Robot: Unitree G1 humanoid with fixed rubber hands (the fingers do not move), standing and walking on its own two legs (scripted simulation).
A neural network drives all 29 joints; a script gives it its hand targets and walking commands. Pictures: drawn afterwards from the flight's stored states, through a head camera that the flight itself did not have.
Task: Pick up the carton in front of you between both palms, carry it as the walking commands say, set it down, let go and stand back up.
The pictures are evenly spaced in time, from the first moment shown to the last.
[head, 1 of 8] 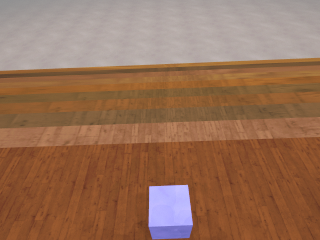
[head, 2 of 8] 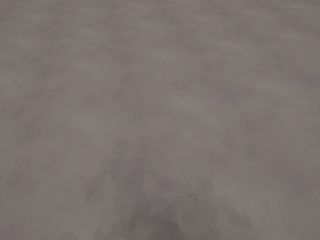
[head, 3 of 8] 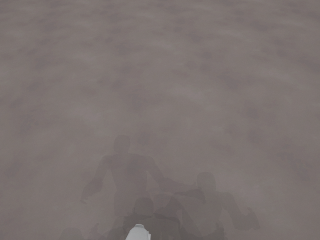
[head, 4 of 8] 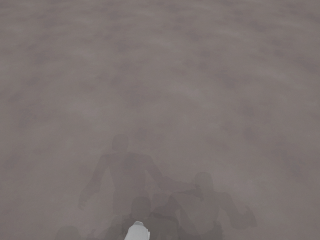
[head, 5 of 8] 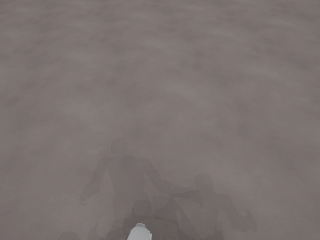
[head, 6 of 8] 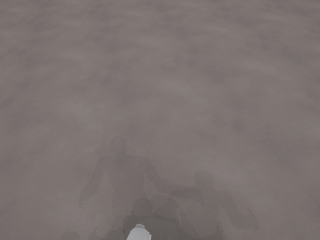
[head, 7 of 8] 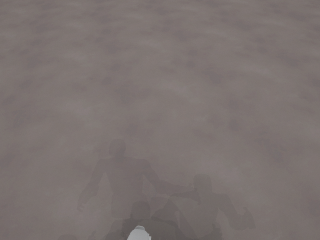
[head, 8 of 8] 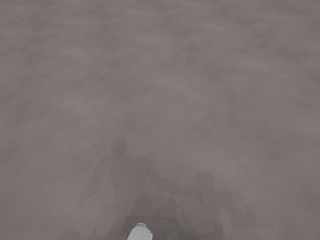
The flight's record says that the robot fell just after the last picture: no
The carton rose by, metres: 0.67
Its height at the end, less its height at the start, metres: -1.10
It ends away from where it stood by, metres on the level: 4.80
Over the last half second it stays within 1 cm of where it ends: yes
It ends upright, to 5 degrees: no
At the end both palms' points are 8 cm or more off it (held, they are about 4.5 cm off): yes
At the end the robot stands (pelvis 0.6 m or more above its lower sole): yes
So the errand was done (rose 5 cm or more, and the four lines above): no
